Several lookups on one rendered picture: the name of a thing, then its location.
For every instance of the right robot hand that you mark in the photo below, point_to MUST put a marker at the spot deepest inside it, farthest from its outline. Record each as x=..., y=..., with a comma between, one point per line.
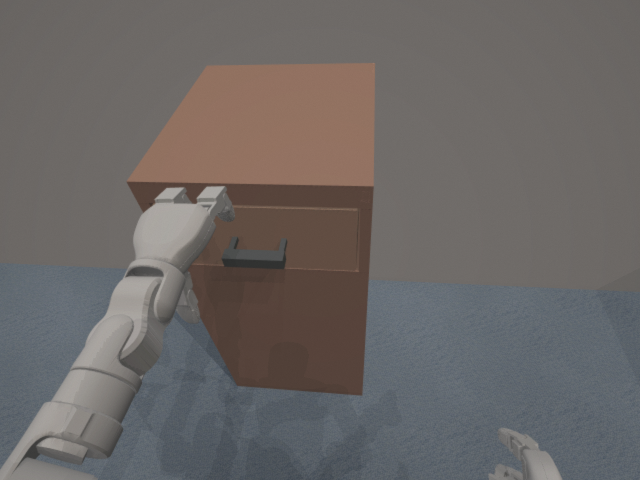
x=536, y=464

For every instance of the left robot upper arm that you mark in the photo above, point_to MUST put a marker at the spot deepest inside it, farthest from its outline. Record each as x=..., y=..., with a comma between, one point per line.
x=32, y=469

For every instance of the left robot forearm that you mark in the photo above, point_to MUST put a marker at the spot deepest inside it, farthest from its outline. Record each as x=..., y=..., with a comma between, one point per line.
x=84, y=417

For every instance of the handle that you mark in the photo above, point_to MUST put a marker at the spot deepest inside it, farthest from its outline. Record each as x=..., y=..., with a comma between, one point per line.
x=267, y=259

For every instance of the left robot hand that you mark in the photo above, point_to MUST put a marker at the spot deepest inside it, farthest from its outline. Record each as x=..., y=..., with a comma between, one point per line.
x=177, y=231

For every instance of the drawer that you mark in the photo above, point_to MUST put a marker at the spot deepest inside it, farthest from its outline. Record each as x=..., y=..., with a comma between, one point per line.
x=317, y=237

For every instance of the cabinet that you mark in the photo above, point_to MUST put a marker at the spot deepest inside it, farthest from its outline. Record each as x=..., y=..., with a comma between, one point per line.
x=298, y=135

